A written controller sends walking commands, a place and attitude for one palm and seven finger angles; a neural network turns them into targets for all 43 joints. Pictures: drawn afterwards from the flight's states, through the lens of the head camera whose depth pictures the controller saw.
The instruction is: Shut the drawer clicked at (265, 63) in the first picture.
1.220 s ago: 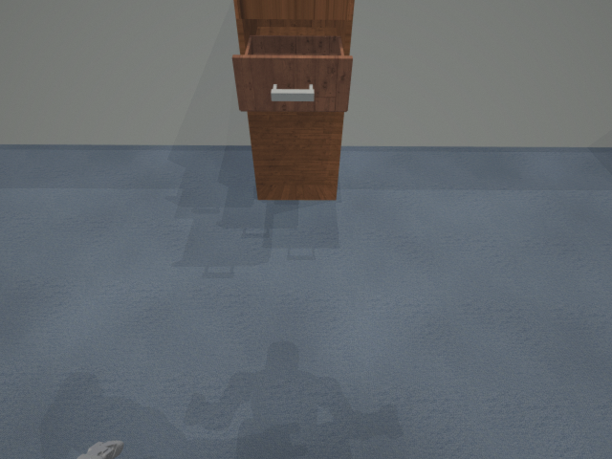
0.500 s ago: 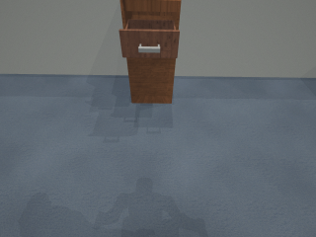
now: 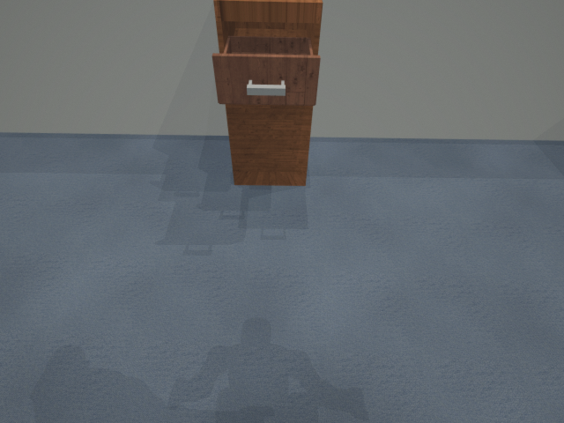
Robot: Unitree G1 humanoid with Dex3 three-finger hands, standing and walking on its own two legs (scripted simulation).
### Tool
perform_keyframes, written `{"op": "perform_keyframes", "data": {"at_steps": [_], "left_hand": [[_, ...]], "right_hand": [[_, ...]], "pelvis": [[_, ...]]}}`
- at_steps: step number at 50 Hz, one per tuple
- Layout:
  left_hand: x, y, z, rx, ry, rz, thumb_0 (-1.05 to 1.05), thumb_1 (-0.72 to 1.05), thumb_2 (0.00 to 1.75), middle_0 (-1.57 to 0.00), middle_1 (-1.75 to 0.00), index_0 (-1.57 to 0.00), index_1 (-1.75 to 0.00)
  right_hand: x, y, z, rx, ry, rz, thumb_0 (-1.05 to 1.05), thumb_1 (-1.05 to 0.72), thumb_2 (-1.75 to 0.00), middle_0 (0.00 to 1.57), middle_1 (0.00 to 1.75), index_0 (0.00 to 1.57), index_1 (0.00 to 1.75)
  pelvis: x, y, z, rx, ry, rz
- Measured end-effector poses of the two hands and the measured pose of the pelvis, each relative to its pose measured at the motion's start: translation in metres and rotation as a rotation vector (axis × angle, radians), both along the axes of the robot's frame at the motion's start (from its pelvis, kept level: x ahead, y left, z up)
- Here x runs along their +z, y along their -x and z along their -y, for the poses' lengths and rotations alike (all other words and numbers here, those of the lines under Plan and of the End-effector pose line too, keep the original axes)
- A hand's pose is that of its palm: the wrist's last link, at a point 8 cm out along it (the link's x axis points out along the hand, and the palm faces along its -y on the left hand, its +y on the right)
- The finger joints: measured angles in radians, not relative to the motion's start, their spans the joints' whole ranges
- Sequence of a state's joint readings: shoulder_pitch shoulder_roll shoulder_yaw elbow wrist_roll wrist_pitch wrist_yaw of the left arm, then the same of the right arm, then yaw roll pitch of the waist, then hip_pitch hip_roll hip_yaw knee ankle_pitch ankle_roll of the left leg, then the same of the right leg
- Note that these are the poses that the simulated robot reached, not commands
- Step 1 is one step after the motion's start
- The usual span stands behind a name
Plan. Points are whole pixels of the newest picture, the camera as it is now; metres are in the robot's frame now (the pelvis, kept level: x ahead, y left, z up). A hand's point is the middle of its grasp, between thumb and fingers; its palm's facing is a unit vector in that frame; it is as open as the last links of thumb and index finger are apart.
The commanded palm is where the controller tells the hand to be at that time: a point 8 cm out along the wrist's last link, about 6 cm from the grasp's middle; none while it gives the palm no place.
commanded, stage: look at it before walking up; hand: left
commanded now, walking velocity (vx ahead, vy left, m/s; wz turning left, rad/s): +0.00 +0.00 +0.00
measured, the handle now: (266, 86) +1.07 +0.11 -0.05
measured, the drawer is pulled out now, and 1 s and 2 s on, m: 0.29 0.29 0.29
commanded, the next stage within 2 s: walk to a spot facing it in 0.22 s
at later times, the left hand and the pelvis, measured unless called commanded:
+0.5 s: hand out of the picture +0.06 +0.22 -0.17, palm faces -0.03 -0.96 -0.28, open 7.4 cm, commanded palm none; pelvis +0.02 +0.00 +0.00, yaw -2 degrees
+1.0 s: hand out of the picture +0.16 +0.13 -0.18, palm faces -0.12 -0.98 -0.16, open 7.4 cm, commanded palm none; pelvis +0.16 -0.04 +0.00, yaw -11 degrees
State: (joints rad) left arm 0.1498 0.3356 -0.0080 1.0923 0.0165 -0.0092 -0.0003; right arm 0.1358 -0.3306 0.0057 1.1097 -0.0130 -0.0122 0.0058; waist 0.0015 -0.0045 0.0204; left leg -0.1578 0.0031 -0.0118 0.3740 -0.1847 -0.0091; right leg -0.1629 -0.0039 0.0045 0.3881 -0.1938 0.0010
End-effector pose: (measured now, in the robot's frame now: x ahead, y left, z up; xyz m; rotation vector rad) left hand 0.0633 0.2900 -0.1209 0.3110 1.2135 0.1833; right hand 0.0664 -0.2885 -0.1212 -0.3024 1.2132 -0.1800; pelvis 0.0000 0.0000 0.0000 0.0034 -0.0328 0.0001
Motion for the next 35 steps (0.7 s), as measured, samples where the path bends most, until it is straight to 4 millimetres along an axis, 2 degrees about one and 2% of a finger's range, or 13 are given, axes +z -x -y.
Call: {"op": "perform_keyframes", "data": {"at_steps": [17, 21, 30, 33, 35], "left_hand": [[0.001, -0.001, 0.0, 0.003, -0.006, -0.005, 0.0, 0.9, 0.9, -0.2, -0.3, -0.2, -0.3], [-0.003, 0.0, 0.006, 0.01, 0.004, -0.016, 0.0, 0.9, 0.9, -0.2, -0.3, -0.2, -0.3], [-0.034, 0.017, 0.036, 0.011, 0.116, -0.153, 0.0, 0.9, 0.9, -0.2, -0.3, -0.2, -0.3], [-0.037, 0.007, 0.05, -0.019, 0.129, -0.209, 0.0, 0.91, 0.9, -0.2, -0.3, -0.2, -0.3], [-0.035, -0.01, 0.061, -0.044, 0.134, -0.217, 0.01, 0.91, 0.9, -0.2, -0.3, -0.2, -0.3]], "right_hand": [[0.001, -0.007, 0.003, 0.003, 0.002, 0.002, 0.0, -0.9, -0.9, 0.2, 0.3, 0.21, 0.3], [-0.002, -0.005, -0.002, -0.007, -0.005, -0.002, 0.0, -0.9, -0.9, 0.2, 0.3, 0.2, 0.3], [-0.025, 0.028, -0.035, -0.119, -0.078, -0.073, 0.0, -0.9, -0.9, 0.2, 0.3, 0.2, 0.3], [-0.03, 0.047, -0.042, -0.202, -0.108, -0.107, 0.0, -0.9, -0.9, 0.2, 0.3, 0.2, 0.3], [-0.033, 0.061, -0.045, -0.248, -0.126, -0.15, 0.0, -0.9, -0.9, 0.2, 0.3, 0.2, 0.3]], "pelvis": [[0.001, -0.005, 0.002, -0.001, 0.001, 0.0], [-0.001, -0.008, 0.002, -0.014, 0.003, -0.001], [-0.013, -0.041, -0.002, -0.085, -0.003, -0.011], [-0.015, -0.056, 0.004, -0.129, -0.016, -0.012], [-0.014, -0.067, 0.01, -0.148, -0.017, -0.013]]}}
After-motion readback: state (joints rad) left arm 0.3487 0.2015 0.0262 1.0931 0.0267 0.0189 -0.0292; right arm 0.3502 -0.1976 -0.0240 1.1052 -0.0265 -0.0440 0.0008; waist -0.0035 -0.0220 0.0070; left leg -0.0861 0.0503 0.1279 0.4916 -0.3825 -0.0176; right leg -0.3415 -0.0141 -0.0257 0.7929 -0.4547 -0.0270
